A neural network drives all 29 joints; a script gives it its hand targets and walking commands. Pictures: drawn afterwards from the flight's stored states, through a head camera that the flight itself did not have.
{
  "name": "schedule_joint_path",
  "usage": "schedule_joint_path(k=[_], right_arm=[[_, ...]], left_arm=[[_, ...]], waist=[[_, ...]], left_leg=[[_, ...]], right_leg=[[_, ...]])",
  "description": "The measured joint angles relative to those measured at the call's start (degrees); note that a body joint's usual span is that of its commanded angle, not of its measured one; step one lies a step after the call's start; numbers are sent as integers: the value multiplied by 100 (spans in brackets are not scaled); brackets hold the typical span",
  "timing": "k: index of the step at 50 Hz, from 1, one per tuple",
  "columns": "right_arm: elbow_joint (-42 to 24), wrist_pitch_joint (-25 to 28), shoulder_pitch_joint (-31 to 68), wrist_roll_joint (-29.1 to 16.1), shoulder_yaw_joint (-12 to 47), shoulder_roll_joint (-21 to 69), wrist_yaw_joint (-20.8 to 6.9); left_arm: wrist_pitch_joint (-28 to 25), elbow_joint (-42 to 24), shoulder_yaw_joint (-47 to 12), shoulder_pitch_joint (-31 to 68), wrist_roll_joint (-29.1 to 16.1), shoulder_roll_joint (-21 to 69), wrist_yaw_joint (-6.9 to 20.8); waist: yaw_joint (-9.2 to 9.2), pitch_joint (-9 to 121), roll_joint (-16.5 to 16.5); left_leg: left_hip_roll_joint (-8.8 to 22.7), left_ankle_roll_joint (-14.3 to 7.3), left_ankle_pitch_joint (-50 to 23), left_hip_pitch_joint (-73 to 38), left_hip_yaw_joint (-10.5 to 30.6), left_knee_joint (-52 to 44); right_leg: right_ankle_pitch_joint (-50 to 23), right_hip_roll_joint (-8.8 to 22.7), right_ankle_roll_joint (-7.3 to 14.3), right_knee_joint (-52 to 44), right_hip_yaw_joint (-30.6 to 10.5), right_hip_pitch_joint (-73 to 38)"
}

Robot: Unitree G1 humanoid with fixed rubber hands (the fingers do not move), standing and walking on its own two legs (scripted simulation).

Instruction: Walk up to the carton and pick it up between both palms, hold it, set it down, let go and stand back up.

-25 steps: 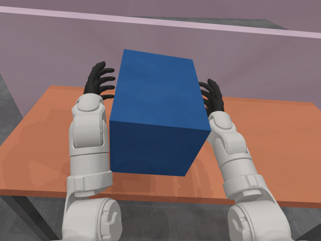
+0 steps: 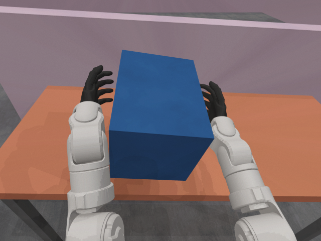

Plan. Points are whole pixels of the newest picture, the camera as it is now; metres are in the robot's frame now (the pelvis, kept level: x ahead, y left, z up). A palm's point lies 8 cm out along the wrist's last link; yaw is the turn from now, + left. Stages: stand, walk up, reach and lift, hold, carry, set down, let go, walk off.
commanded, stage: hold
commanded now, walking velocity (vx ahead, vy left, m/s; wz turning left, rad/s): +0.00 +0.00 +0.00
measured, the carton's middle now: (154, 115) +0.39 +0.00 +0.14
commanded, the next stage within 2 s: none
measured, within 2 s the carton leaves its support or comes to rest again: neither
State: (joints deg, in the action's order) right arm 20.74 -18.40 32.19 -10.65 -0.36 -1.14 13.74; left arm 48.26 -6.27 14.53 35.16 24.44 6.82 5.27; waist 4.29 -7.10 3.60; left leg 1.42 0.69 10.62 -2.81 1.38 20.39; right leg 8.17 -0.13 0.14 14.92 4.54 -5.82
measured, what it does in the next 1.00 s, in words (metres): stands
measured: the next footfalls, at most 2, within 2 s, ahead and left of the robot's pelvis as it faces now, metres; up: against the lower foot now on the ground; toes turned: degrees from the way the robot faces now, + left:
none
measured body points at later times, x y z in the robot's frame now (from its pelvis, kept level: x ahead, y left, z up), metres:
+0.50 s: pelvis -0.01 -0.01 +0.00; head -0.05 +0.02 +0.45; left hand +0.37 +0.14 +0.23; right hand +0.37 -0.15 +0.18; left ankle +0.02 +0.12 -0.75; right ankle +0.02 -0.12 -0.75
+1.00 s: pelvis +0.00 +0.00 +0.00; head -0.04 +0.02 +0.45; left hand +0.36 +0.14 +0.22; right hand +0.36 -0.15 +0.17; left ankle +0.02 +0.12 -0.75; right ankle +0.02 -0.12 -0.75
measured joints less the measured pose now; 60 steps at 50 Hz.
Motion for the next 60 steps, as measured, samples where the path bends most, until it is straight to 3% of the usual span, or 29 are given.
schedule_joint_path(k=[12, 23, 28, 42, 53, 60], right_arm=[[667, 157, 408, 361, -463, 179, -263], [1056, 333, 663, 550, -689, 253, -275], [981, 323, 588, 457, -558, 234, -205], [59, 126, -107, -23, 39, 38, 32], [1, 135, -39, 104, -50, 7, -53], [496, 215, 295, 348, -345, 154, -215]], left_arm=[[-113, 641, 170, 450, 65, -40, -93], [-355, 1188, 304, 764, -55, -165, -116], [-387, 1096, 312, 626, -95, -171, -89], [-90, 86, -28, -98, -28, -43, 5], [-56, 54, 27, 99, 47, 75, -22], [-144, 488, 220, 398, 84, 32, -55]], waist=[[-129, 182, 29], [-162, 285, 38], [-98, 292, 73], [109, 38, -36], [-29, -75, -104], [-167, 107, 66]], left_leg=[[-33, -9, -223, 237, -12, -137], [-8, 24, -293, 353, 9, -249], [18, 43, -211, 214, 28, -255], [1, 17, 78, -196, 63, -31], [-28, -30, -88, 29, -24, -60], [-21, -11, -233, 198, -38, -171]], right_leg=[[-108, 37, 27, 84, -10, 341], [-111, 12, 68, 79, 12, 502], [-53, -17, 76, 15, 31, 331], [98, -5, 1, -40, 66, -226], [-69, 29, -16, -16, -19, 54], [-134, 25, 28, 38, -32, 306]])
